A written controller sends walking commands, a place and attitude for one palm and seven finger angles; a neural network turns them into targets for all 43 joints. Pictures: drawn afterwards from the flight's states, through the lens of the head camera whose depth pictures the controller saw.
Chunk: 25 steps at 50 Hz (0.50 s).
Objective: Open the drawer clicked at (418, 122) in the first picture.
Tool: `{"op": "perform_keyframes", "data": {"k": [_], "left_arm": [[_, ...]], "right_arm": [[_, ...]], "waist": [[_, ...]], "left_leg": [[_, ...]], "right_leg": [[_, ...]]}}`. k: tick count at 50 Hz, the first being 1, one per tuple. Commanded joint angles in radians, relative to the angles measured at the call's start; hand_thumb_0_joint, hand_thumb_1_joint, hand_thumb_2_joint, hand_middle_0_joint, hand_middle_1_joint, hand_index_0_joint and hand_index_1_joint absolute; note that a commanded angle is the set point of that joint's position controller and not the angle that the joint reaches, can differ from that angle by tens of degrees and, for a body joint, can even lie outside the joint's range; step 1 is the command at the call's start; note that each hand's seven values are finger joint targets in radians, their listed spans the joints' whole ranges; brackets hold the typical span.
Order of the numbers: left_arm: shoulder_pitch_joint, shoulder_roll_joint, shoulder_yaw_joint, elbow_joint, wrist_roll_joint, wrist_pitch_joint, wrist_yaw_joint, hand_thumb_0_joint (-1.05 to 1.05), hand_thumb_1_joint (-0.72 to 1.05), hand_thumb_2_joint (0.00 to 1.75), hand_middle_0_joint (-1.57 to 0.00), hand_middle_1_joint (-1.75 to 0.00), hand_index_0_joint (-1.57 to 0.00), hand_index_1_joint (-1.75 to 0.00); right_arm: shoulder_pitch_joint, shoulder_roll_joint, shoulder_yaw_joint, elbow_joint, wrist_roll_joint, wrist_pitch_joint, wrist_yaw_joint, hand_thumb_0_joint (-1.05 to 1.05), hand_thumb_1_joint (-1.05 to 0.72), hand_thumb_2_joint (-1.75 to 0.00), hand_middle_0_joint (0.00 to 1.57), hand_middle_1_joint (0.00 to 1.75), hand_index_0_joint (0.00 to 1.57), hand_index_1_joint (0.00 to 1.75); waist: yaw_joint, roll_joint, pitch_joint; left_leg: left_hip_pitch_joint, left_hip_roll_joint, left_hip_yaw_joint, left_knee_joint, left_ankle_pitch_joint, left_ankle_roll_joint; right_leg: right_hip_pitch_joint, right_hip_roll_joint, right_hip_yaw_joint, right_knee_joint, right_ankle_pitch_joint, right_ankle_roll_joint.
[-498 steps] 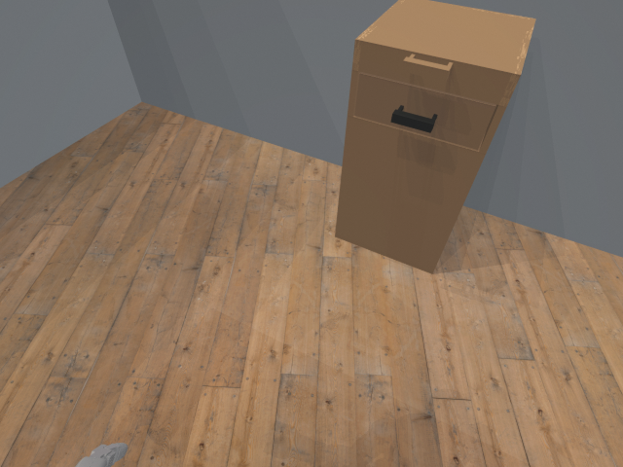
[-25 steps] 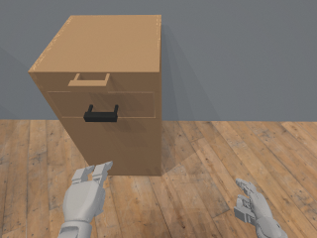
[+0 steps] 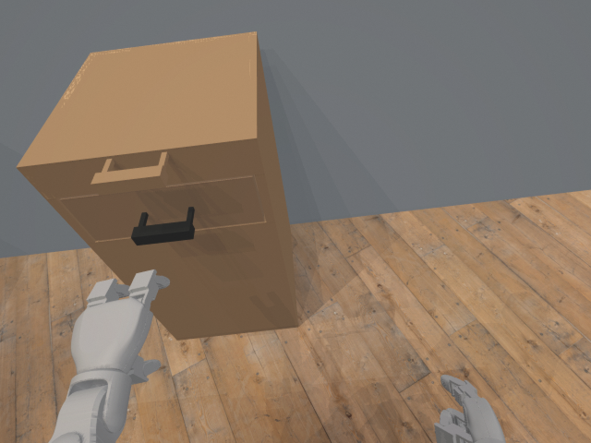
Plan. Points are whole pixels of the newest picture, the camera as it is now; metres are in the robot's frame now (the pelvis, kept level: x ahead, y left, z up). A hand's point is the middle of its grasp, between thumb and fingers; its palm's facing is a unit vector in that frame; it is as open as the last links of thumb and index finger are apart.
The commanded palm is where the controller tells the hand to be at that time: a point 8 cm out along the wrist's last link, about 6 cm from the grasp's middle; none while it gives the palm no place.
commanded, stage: raise the hand with hooked fingers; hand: left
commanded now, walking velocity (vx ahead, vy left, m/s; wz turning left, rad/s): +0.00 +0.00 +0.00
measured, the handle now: (165, 223) +0.52 +0.33 -0.07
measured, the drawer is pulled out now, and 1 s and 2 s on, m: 0.00 0.00 0.00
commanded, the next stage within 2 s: move the hooked fingers above the handle in 0.98 s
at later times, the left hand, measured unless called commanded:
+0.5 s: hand (90, 267) +0.31 +0.31 +0.09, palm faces +0.12 -0.08 -0.99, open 13.8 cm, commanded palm +0.28 +0.31 +0.14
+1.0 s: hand (72, 255) +0.32 +0.33 +0.10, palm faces +0.10 -0.07 -0.99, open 13.8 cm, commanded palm +0.29 +0.33 +0.15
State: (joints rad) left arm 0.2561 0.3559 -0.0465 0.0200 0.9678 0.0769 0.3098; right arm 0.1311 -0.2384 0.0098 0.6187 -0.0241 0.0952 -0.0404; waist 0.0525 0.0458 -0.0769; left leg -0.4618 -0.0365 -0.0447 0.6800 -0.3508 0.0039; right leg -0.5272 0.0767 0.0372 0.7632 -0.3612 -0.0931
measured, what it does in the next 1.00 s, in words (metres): shifts its weight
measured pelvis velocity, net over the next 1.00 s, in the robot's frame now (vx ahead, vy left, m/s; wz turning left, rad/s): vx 0.02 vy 0.08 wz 0.03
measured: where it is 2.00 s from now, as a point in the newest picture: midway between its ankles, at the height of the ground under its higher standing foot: outside the picture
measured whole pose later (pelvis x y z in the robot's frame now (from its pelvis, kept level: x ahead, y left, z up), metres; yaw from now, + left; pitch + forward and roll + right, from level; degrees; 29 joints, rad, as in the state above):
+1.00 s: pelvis +0.02 +0.08 +0.02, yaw +2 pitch +4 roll +0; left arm -0.09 0.44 -0.08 0.05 0.98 0.11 0.15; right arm 0.16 -0.24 -0.01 0.65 0.00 0.10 -0.01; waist 0.09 0.07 -0.01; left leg -0.29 -0.10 -0.07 0.51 -0.29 0.06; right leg -0.30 0.00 0.03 0.50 -0.28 0.00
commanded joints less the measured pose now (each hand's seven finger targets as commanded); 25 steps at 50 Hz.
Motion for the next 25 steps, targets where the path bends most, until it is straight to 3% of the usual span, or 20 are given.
{"op": "perform_keyframes", "data": {"k": [1, 2, 6, 7, 14, 18, 22, 25], "left_arm": [[-0.144, 0.199, 0.158, -0.217, 0.027, -0.034, 0.092, 0.00, -0.20, 0.43, -0.28, -1.00, -0.28, -1.00], [-0.179, 0.207, 0.167, -0.224, 0.034, -0.035, 0.114, 0.00, -0.22, 0.42, -0.28, -1.02, -0.28, -1.02], [-0.244, 0.183, 0.132, -0.192, 0.044, 0.002, 0.148, 0.00, -0.31, 0.38, -0.29, -1.08, -0.29, -1.08], [-0.272, 0.180, 0.120, -0.187, 0.040, 0.022, 0.143, 0.00, -0.34, 0.37, -0.29, -1.10, -0.29, -1.10], [-0.426, 0.175, 0.031, -0.134, 0.020, 0.129, 0.026, 0.00, -0.50, 0.30, -0.30, -1.20, -0.30, -1.20], [-0.522, 0.194, 0.027, -0.117, 0.038, 0.146, -0.038, 0.00, -0.50, 0.30, -0.30, -1.20, -0.30, -1.20], [-0.603, 0.225, 0.047, -0.107, 0.051, 0.148, -0.081, 0.00, -0.50, 0.30, -0.30, -1.20, -0.30, -1.20], [-0.664, 0.221, 0.031, -0.095, 0.050, 0.147, -0.112, 0.00, -0.50, 0.30, -0.30, -1.20, -0.30, -1.20]], "right_arm": [[-0.168, -0.074, -0.051, -0.173, 0.002, -0.084, -0.013, 0.00, -0.90, -0.90, 0.20, 0.30, 0.20, 0.30], [-0.172, -0.076, -0.055, -0.172, 0.001, -0.087, -0.014, 0.00, -0.90, -0.90, 0.20, 0.30, 0.20, 0.30], [-0.157, -0.088, -0.079, -0.151, 0.007, -0.093, -0.010, 0.00, -0.90, -0.90, 0.20, 0.30, 0.20, 0.30], [-0.160, -0.091, -0.080, -0.150, 0.012, -0.092, -0.010, 0.00, -0.90, -0.90, 0.20, 0.30, 0.20, 0.30], [-0.183, -0.102, -0.062, -0.144, 0.035, -0.079, -0.026, 0.00, -0.90, -0.90, 0.20, 0.30, 0.20, 0.30], [-0.177, -0.096, -0.044, -0.152, 0.035, -0.067, -0.029, 0.00, -0.90, -0.90, 0.20, 0.30, 0.20, 0.30], [-0.161, -0.095, -0.036, -0.153, 0.032, -0.053, -0.024, 0.00, -0.90, -0.90, 0.20, 0.30, 0.20, 0.30], [-0.156, -0.091, -0.031, -0.150, 0.033, -0.045, -0.020, 0.00, -0.90, -0.90, 0.20, 0.30, 0.20, 0.30]], "waist": [[0.037, -0.107, -0.199], [0.030, -0.118, -0.205], [0.024, -0.029, -0.268], [0.019, -0.046, -0.272], [0.014, -0.074, -0.175], [0.022, -0.037, -0.154], [0.027, 0.013, -0.175], [0.021, 0.022, -0.165]], "left_leg": [[-0.096, -0.046, 0.019, -0.044, 0.095, 0.029], [-0.089, -0.047, 0.018, -0.041, 0.106, 0.032], [0.005, -0.051, 0.044, -0.053, 0.157, 0.035], [0.019, -0.050, 0.045, -0.058, 0.165, 0.036], [0.127, -0.027, 0.040, -0.146, 0.202, 0.041], [0.189, -0.014, 0.018, -0.187, 0.247, 0.033], [0.243, -0.003, -0.002, -0.213, 0.327, 0.017], [0.269, 0.006, -0.012, -0.223, 0.377, 0.008]], "right_leg": [[0.314, -0.129, 0.186, -0.192, 0.274, 0.090], [0.303, -0.122, 0.173, -0.190, 0.262, 0.087], [0.286, -0.103, 0.113, -0.177, 0.285, 0.071], [0.287, -0.098, 0.098, -0.181, 0.279, 0.071], [0.264, -0.073, 0.007, -0.219, 0.220, 0.066], [0.267, -0.062, -0.030, -0.225, 0.212, 0.053], [0.299, -0.052, -0.046, -0.234, 0.243, 0.039], [0.303, -0.051, -0.054, -0.244, 0.262, 0.036]]}}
